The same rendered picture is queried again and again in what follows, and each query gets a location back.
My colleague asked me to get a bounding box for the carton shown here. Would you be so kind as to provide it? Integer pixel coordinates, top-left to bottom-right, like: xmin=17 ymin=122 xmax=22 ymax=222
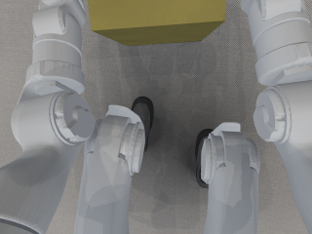
xmin=87 ymin=0 xmax=226 ymax=46

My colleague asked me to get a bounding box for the robot left upper arm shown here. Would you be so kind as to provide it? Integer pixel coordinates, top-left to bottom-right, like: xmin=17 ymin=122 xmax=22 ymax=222
xmin=0 ymin=91 xmax=96 ymax=234

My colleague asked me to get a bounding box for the robot right upper arm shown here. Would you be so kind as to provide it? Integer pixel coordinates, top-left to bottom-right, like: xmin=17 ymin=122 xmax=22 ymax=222
xmin=253 ymin=80 xmax=312 ymax=234

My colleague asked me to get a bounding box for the robot left thigh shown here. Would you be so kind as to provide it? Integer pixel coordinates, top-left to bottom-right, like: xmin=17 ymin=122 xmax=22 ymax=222
xmin=73 ymin=114 xmax=145 ymax=234

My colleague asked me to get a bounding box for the right robot forearm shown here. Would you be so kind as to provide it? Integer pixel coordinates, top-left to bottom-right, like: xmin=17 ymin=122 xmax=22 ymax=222
xmin=240 ymin=0 xmax=312 ymax=86

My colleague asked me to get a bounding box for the robot right shin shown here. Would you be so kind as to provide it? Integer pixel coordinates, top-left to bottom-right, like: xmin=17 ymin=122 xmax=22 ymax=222
xmin=200 ymin=122 xmax=260 ymax=184

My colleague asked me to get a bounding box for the left robot forearm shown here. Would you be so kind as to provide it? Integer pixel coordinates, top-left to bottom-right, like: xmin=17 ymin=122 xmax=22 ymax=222
xmin=16 ymin=0 xmax=87 ymax=106

